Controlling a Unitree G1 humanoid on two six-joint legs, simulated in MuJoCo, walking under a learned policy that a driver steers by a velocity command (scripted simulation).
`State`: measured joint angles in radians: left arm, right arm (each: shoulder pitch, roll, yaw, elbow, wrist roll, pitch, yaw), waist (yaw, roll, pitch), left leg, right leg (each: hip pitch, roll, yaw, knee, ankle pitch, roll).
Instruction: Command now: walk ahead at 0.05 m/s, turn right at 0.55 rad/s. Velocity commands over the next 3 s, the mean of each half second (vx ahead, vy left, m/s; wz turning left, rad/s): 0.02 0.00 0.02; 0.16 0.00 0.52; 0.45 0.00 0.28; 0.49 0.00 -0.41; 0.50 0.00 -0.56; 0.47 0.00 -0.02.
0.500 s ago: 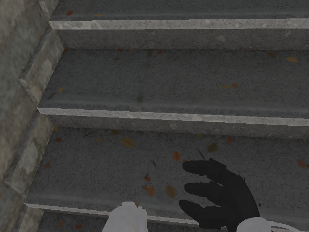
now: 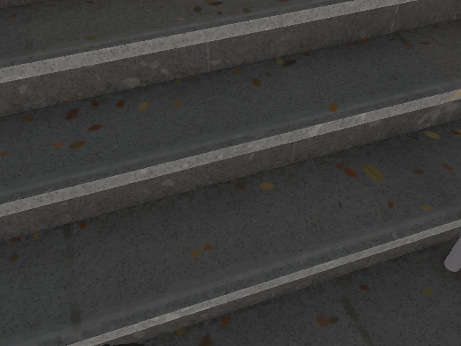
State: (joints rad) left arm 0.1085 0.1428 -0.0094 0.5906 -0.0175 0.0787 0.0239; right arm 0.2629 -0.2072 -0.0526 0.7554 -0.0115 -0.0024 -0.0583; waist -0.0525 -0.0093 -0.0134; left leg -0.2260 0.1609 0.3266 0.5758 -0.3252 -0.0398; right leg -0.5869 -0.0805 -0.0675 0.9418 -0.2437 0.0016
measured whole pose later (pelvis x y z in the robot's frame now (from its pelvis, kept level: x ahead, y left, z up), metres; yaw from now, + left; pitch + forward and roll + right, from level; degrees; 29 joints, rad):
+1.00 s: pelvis +0.08 -0.03 +0.00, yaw +23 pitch +3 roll +0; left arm 0.32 0.22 0.03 0.71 0.04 -0.05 0.02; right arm 0.21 -0.22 -0.04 0.58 0.03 -0.01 -0.01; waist 0.02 0.06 -0.08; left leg -0.86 -0.06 -0.11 1.96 -0.35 -0.03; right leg -0.26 0.00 -0.09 0.61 -0.40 -0.04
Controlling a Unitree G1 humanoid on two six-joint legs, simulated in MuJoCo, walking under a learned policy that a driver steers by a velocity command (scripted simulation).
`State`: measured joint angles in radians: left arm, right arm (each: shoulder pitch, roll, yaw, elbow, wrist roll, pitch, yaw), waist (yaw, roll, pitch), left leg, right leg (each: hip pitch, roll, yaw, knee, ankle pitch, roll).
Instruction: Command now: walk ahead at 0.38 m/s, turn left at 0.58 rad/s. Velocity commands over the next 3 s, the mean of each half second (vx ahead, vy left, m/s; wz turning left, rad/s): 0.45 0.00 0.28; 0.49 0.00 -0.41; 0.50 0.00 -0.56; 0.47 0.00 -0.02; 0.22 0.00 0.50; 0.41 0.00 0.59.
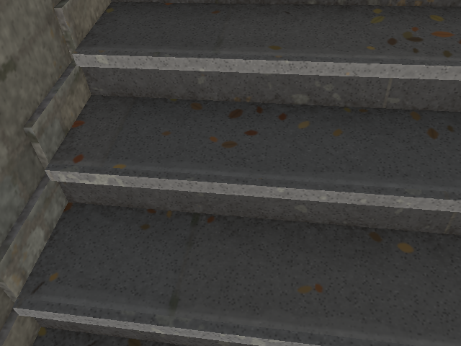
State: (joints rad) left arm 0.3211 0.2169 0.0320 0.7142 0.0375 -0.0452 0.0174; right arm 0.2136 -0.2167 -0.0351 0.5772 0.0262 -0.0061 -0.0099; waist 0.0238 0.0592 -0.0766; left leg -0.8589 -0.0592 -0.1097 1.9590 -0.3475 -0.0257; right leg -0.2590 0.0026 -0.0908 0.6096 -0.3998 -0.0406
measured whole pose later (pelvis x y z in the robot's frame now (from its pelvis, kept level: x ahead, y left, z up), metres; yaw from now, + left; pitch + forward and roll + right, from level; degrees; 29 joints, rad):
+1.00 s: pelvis +0.48 +0.05 +0.26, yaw -8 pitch +2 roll +0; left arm 0.21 0.23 0.01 0.80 0.03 -0.02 -0.03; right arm 0.31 -0.22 0.00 0.86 -0.02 -0.11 0.04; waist -0.01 0.00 -0.10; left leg -0.54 0.02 -0.09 1.68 -0.09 0.09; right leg -0.59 0.09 -0.12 0.97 -0.44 -0.15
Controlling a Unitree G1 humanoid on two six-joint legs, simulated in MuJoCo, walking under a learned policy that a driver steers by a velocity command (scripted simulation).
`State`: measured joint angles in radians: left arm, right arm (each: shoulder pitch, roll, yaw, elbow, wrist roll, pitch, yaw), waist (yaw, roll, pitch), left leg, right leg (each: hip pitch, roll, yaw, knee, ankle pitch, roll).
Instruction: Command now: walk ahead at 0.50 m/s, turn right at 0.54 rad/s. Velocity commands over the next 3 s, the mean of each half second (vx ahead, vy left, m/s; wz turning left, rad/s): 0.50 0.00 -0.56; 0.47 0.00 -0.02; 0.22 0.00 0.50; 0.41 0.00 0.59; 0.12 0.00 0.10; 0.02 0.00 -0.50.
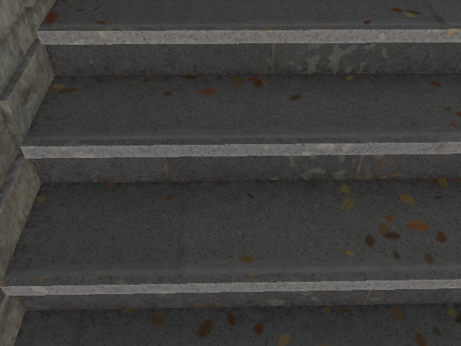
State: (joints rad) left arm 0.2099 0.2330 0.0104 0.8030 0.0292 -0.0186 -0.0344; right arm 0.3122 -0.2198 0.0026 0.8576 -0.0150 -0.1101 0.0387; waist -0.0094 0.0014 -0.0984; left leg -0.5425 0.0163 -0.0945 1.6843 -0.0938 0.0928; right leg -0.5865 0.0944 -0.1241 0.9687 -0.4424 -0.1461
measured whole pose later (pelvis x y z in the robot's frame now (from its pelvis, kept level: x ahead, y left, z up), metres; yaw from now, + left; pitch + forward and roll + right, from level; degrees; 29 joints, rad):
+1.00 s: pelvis +0.51 -0.15 +0.22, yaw -18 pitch +7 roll +1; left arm -0.09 0.15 -0.02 0.60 0.02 -0.08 -0.01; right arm 0.56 -0.09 0.00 0.92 -0.01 -0.05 -0.03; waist -0.12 -0.04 -0.03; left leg -0.35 0.07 -0.11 1.01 -0.49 0.00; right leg -0.28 -0.11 -0.02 0.43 -0.21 0.07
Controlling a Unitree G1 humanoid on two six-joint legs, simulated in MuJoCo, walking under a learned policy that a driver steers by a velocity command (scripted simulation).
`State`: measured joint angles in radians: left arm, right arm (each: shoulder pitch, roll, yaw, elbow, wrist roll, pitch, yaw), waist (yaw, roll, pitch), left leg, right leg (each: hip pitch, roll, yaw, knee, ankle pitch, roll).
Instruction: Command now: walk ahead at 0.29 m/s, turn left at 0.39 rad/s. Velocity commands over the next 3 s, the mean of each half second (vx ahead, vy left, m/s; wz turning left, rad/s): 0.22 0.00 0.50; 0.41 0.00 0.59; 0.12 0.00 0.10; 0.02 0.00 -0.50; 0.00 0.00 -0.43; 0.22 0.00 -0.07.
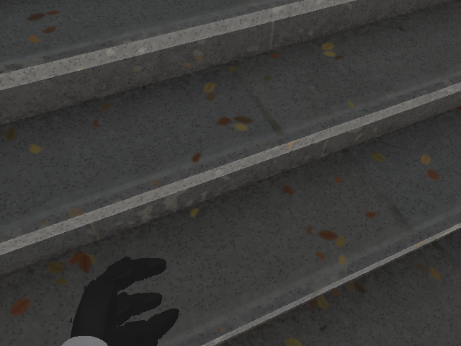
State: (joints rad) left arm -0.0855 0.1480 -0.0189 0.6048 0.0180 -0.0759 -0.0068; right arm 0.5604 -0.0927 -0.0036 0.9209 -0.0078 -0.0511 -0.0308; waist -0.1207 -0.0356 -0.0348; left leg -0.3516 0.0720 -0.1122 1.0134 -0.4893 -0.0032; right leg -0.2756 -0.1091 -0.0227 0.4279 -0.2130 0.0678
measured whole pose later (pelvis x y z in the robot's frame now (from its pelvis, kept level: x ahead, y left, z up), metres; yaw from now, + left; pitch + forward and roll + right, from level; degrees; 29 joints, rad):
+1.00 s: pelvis +0.43 +0.05 +0.28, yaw +37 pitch +2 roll -2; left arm 0.44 0.17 0.03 0.92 0.04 -0.04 0.01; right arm 0.08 -0.19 0.00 0.57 0.03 -0.05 0.04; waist 0.01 0.06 -0.08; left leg -1.01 -0.02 -0.15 1.91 -0.03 0.07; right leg -0.34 -0.06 -0.19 0.72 -0.40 -0.02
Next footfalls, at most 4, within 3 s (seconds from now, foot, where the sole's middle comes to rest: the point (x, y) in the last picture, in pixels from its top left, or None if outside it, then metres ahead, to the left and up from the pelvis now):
0.24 left None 0.24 0.09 -0.62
0.76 right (222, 272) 0.53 -0.03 -0.47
1.26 left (76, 304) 0.48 0.29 -0.47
1.68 right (135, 158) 0.75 0.15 -0.31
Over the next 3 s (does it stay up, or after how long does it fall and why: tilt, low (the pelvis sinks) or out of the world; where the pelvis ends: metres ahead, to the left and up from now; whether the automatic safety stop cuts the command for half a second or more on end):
stays up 0.81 0.25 0.46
